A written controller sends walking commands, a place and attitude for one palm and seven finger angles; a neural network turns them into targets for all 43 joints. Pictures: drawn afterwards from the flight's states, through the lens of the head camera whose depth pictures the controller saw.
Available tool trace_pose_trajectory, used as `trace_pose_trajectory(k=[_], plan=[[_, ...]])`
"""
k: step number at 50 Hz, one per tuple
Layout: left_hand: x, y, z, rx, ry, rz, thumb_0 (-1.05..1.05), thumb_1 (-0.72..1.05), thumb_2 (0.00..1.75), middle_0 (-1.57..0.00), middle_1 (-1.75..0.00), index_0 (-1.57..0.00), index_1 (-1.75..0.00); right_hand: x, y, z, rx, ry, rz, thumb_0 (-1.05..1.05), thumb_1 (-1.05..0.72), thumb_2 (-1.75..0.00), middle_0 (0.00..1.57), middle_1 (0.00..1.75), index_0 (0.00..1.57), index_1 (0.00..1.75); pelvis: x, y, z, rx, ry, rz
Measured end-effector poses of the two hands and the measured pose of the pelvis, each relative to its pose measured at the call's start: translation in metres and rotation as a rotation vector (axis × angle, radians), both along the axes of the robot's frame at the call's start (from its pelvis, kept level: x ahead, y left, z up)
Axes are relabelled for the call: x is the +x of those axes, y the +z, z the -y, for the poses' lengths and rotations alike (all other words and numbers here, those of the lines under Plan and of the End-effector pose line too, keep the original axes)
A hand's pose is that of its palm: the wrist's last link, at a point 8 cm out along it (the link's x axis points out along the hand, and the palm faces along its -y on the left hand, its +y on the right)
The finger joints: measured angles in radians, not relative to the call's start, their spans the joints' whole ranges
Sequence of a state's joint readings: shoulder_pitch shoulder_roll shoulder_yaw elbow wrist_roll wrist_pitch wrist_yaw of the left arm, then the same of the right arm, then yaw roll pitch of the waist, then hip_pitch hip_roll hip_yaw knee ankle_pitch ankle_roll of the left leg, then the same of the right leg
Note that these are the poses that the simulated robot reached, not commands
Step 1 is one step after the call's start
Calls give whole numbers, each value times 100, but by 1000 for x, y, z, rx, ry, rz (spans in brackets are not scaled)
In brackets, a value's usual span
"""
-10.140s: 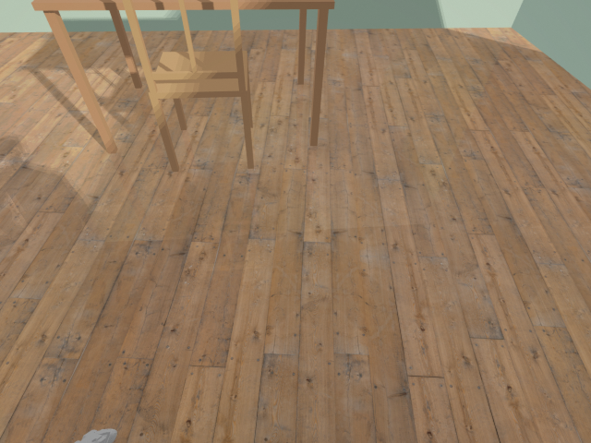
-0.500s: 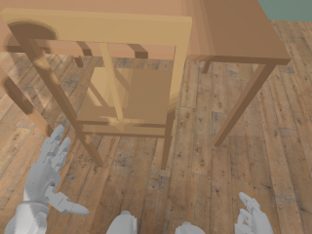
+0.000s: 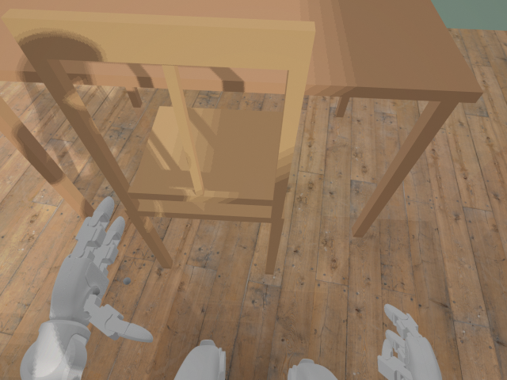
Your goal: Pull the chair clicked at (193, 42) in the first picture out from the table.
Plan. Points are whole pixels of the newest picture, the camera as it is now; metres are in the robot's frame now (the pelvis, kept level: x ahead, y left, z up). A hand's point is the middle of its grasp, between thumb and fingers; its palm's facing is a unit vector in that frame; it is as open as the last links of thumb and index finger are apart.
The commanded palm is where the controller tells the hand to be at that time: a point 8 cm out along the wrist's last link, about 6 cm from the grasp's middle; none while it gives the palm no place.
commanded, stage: aim the fingers beside a spindle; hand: left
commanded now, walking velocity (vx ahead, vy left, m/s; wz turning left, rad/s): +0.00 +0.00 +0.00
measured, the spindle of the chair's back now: (188, 143) +0.53 +0.15 +0.02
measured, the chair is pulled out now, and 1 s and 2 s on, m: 0.00 0.00 0.00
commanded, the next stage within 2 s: push the fingers through the gap in 1.82 s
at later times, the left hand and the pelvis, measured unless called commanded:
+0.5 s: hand (155, 254) +0.30 +0.17 +0.02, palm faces -0.04 -1.00 -0.03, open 16.9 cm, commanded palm +0.28 +0.22 +0.02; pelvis -0.01 +0.00 -0.01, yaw -1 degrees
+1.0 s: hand (182, 226) +0.36 +0.14 +0.00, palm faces -0.05 -1.00 -0.03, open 16.9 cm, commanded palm +0.34 +0.19 +0.00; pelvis -0.01 +0.00 -0.03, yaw -1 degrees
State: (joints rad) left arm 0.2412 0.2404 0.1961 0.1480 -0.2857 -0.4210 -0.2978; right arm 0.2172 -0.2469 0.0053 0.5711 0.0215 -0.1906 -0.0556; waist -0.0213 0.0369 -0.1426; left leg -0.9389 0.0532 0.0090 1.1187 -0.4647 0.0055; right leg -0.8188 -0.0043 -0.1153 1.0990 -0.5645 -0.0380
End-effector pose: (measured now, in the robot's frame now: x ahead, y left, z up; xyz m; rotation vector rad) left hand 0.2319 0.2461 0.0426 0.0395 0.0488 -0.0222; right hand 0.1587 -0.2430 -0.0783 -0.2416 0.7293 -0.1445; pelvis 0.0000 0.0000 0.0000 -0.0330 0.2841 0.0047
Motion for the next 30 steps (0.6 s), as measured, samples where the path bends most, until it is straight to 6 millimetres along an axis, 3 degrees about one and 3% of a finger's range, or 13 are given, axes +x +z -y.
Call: trace_pose_trajectory(k=[16,30], plan=[[25,-11,17,0,-8,27,-1,-50,30,-7,-8,-6,-8,-21,-13,4,3,-19,-62,2,-90,-90,20,30,20,30,-6,-8,0,5,-12,-18],[59,-23,30,-13,-25,37,-1,-50,30,-6,-8,-6,-8,-39,-28,7,4,-40,-135,2,-90,-90,20,30,20,30,-11,-15,-1,7,-20,-43]])
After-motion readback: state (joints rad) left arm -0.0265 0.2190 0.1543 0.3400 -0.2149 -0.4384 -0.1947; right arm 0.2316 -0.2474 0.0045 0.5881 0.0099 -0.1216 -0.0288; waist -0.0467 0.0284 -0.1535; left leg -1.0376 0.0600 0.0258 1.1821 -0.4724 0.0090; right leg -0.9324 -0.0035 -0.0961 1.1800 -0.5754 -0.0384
